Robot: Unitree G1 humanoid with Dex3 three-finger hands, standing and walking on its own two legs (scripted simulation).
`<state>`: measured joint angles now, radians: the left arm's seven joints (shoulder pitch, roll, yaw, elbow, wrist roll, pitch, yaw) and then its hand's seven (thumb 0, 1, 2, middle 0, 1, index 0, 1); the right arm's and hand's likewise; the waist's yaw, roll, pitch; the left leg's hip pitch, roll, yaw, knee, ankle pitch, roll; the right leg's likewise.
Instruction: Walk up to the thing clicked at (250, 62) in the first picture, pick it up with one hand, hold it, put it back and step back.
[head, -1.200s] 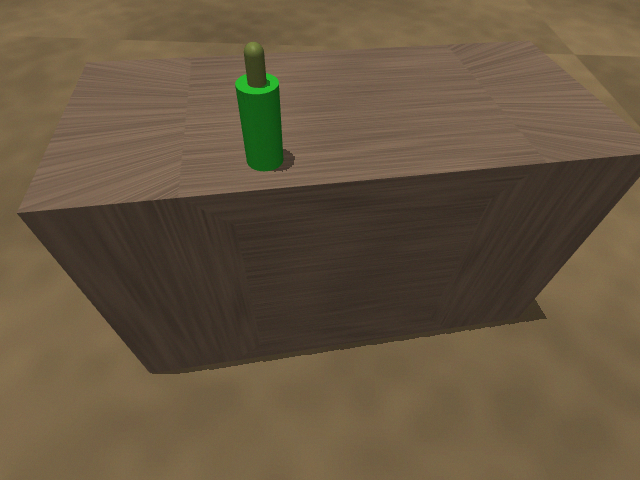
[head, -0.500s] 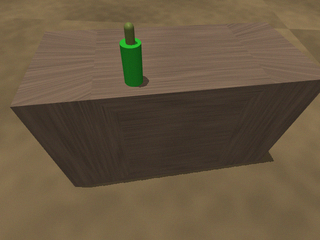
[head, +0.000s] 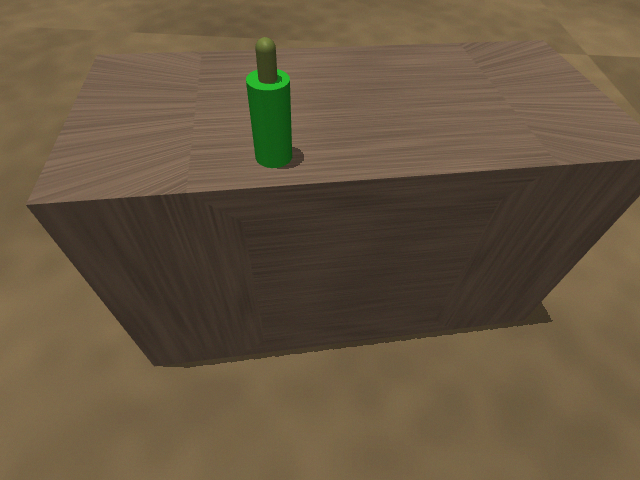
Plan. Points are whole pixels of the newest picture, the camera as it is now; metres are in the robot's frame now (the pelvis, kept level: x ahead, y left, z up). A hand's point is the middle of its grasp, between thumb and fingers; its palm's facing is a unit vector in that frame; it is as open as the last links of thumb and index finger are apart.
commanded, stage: walk up
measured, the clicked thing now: (269, 104) +0.69 +0.09 +0.09
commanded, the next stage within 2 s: none
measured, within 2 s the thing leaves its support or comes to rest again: neither
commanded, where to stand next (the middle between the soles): +0.04 +0.00 m, yaw +8 degrees
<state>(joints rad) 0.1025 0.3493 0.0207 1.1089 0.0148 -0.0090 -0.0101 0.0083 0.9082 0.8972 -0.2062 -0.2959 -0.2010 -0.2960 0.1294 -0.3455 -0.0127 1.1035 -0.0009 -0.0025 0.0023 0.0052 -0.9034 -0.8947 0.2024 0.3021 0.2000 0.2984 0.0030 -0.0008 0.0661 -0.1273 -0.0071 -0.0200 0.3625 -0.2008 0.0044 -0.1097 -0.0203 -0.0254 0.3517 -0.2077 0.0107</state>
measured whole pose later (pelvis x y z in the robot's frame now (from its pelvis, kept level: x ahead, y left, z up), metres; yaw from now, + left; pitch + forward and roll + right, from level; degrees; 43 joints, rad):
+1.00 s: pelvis -0.01 +0.02 -0.01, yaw +10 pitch -2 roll -1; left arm 0.09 0.39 0.04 0.98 0.00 0.02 0.00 0.01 0.91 0.90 -0.20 -0.30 -0.20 -0.30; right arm 0.17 -0.35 -0.02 0.97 -0.02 -0.01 -0.01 0.01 -0.90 -0.89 0.20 0.30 0.20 0.30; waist 0.01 -0.02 0.13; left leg -0.24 -0.06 -0.06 0.52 -0.25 0.05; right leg -0.27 -0.03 0.02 0.74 -0.51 -0.02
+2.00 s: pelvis -0.01 +0.00 +0.00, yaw +11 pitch -2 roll +0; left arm 0.12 0.36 0.01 1.11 0.02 -0.02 -0.01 0.01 0.91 0.90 -0.21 -0.30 -0.20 -0.30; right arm 0.10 -0.34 -0.02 1.10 0.00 0.01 0.02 0.01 -0.90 -0.89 0.20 0.30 0.20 0.30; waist 0.01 0.01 0.07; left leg -0.16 -0.03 -0.05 0.35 -0.15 0.01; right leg -0.12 -0.03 0.01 0.35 -0.19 0.02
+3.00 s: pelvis +0.01 -0.02 +0.00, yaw +11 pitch -2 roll +0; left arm 0.12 0.35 0.01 1.12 0.01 -0.01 -0.01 0.01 0.91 0.90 -0.21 -0.30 -0.20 -0.30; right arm 0.11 -0.35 0.01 1.12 0.00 -0.01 -0.01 0.01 -0.90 -0.89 0.20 0.30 0.20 0.30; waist 0.00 0.01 0.05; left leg -0.12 0.00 -0.06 0.33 -0.18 -0.02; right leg -0.08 0.00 0.00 0.32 -0.21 0.00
